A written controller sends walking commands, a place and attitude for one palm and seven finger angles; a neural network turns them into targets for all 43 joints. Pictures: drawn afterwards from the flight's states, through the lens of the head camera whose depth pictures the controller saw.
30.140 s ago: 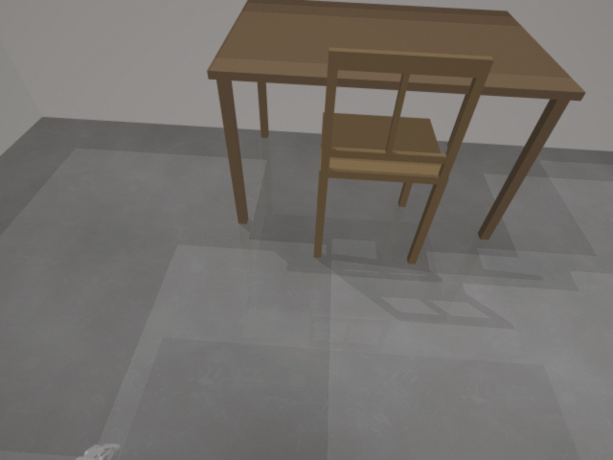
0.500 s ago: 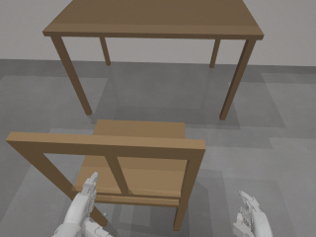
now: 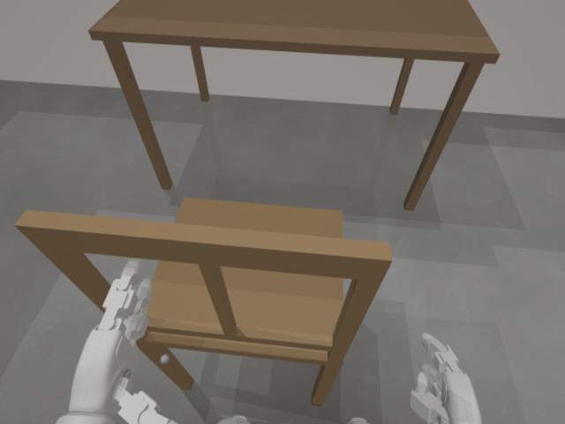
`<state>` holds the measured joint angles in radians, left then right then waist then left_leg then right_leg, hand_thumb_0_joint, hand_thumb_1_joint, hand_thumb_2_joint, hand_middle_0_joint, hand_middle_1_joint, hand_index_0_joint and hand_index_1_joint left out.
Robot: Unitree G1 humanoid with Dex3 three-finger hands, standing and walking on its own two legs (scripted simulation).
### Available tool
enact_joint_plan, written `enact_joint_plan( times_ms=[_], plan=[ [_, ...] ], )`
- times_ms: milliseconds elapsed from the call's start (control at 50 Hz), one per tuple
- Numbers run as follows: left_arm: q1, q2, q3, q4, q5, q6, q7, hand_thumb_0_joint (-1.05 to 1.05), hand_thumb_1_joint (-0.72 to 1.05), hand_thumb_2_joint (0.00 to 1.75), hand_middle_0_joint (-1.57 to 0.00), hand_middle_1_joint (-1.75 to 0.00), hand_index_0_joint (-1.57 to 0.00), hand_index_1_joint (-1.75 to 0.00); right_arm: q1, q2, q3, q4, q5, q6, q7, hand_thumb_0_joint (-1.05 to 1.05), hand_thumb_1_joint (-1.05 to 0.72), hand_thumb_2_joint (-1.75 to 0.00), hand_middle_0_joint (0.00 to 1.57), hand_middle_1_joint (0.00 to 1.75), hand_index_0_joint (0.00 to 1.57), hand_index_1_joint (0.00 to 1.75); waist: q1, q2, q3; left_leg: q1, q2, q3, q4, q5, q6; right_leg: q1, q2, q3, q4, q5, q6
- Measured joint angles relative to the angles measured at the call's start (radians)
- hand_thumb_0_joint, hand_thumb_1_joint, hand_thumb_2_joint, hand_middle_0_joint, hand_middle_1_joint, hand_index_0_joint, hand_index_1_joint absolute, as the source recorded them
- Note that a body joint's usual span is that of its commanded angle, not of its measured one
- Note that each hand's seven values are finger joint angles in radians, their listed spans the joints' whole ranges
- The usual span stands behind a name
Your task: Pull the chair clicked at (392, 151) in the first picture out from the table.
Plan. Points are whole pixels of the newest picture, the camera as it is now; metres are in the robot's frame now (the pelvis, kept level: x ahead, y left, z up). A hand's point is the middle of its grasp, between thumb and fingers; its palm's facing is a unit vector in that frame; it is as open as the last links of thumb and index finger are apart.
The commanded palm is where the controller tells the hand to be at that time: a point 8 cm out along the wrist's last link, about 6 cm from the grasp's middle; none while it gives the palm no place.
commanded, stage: draw the hand back to the body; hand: left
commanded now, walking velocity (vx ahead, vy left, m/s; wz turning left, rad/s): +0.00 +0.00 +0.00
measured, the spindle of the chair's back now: (221, 300) +0.30 +0.12 -0.03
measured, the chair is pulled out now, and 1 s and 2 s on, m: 0.64 0.64 0.64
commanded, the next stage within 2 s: step back with the hand held close in 1.30 s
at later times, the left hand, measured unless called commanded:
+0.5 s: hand (80, 336) +0.19 +0.22 +0.13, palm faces +0.29 -0.88 -0.39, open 15.2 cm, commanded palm +0.15 +0.26 +0.17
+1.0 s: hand out of the picture +0.23 +0.26 +0.24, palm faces +0.49 -0.75 -0.45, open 8.4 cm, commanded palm +0.17 +0.29 +0.24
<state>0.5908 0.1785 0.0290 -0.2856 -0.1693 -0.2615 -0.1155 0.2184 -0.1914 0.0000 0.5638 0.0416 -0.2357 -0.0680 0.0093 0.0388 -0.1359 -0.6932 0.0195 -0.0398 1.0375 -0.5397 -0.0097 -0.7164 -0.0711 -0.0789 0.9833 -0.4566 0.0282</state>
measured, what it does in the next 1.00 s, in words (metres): rises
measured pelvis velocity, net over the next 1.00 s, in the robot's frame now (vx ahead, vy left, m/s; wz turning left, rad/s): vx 0.03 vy -0.01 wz -0.02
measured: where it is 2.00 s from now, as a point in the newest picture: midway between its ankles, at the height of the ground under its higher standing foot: outside the picture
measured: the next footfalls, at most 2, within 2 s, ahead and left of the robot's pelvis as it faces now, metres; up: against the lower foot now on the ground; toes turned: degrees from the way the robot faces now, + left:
none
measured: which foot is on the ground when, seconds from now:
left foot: down 0.00-1.00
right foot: down 0.00-1.00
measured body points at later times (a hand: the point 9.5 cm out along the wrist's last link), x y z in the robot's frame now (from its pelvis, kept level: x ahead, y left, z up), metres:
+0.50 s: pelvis +0.01 +0.00 +0.04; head +0.00 -0.02 +0.49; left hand +0.17 +0.26 +0.16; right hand +0.20 -0.22 -0.03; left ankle -0.01 +0.12 -0.67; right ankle +0.02 -0.14 -0.67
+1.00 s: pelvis +0.03 -0.01 +0.06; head +0.02 -0.04 +0.51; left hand +0.19 +0.30 +0.26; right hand +0.22 -0.23 -0.03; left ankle -0.01 +0.12 -0.67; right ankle +0.02 -0.14 -0.67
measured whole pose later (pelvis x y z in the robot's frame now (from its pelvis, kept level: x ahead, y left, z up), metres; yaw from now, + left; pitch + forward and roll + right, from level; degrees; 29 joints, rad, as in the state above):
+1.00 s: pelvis +0.03 -0.01 +0.06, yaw -1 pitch -3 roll -1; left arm 0.45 0.36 0.37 -0.43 -0.05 -0.03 0.15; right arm 0.18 -0.22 0.02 0.66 0.02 -0.14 -0.10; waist 0.07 0.09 0.01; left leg -0.09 0.03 -0.01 0.49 -0.34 -0.02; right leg -0.14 -0.05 -0.07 0.48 -0.28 0.02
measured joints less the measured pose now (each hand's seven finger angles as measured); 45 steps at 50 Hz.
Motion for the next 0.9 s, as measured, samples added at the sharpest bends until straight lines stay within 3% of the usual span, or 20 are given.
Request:
enact_joint_plan(
  times_ms=[40, 100, 240, 320, 420, 600, 900],
  plan=[
    [0.002, 0.008, 0.007, 0.016, -0.005, -0.005, -0.034, -0.01, -0.54, 0.2, 0.0, 0.0, 0.0, 0.0, -0.009, 0.002, -0.001, -0.003, 0.005, 0.012, 0.006, 0.02, -0.9, -0.9, 0.2, 0.3, 0.2, 0.3, 0.001, 0.004, 0.009, -0.004, 0.001, 0.003, 0.011, -0.005, 0.001, -0.006, 0.001, 0.003, 0.011, -0.003, 0.001],
    [0.023, 0.035, 0.014, -0.01, -0.022, 0.037, -0.065, -0.01, -0.54, 0.2, 0.0, 0.0, 0.0, 0.0, -0.008, 0.002, 0.001, -0.011, 0.014, 0.023, -0.001, 0.02, -0.9, -0.9, 0.2, 0.3, 0.21, 0.3, 0.003, 0.012, 0.02, 0.014, 0.002, 0.003, 0.004, -0.003, 0.002, 0.012, 0.002, 0.004, 0.004, -0.002, 0.002],
    [0.024, 0.069, 0.115, -0.086, -0.088, 0.056, -0.058, -0.01, -0.51, 0.22, -0.01, -0.01, -0.01, -0.01, 0.006, 0.0, 0.01, 0.006, 0.035, 0.007, -0.034, 0.02, -0.9, -0.9, 0.2, 0.3, 0.2, 0.3, 0.011, 0.026, 0.016, 0.1, 0.005, -0.006, -0.069, 0.023, -0.001, 0.106, 0.007, -0.01, -0.076, 0.024, -0.001],
    [0.001, 0.103, 0.114, -0.097, 0.049, 0.165, 0.101, -0.01, -0.43, 0.26, -0.02, -0.03, -0.02, -0.03, 0.008, -0.006, 0.019, 0.004, 0.017, 0.051, -0.052, 0.02, -0.9, -0.9, 0.2, 0.3, 0.2, 0.3, 0.023, 0.025, 0.033, 0.194, 0.008, 0.002, -0.144, 0.048, -0.003, 0.195, 0.012, -0.006, -0.145, 0.048, -0.002],
    [0.03, 0.11, 0.089, -0.116, 0.115, 0.256, 0.213, -0.01, -0.29, 0.32, -0.04, -0.06, -0.04, -0.06, 0.008, -0.014, 0.029, 0.003, 0.003, 0.086, -0.064, 0.02, -0.9, -0.9, 0.2, 0.3, 0.2, 0.3, 0.024, 0.031, 0.06, 0.308, 0.009, 0.005, -0.239, 0.082, -0.002, 0.31, 0.016, -0.008, -0.241, 0.081, -0.002],
    [-0.021, 0.149, 0.164, -0.134, 0.135, 0.269, 0.271, 0.0, 0.02, 0.47, -0.08, -0.12, -0.09, -0.12, -0.009, -0.022, 0.045, 0.04, -0.008, 0.082, -0.062, 0.02, -0.9, -0.9, 0.2, 0.3, 0.2, 0.3, 0.045, 0.036, 0.107, 0.459, 0.005, 0.009, -0.384, 0.138, -0.002, 0.457, 0.015, -0.01, -0.375, 0.13, -0.001],
    [-0.102, 0.174, 0.291, -0.155, 0.127, 0.247, 0.264, 0.01, 0.55, 0.73, -0.16, -0.23, -0.16, -0.23, -0.036, -0.023, 0.034, 0.086, -0.021, 0.09, -0.04, 0.02, -0.9, -0.9, 0.2, 0.3, 0.2, 0.3, 0.059, 0.045, 0.14, 0.586, 0.007, 0.031, -0.53, 0.191, -0.005, 0.562, 0.021, 0.005, -0.488, 0.17, -0.003]
  ],
)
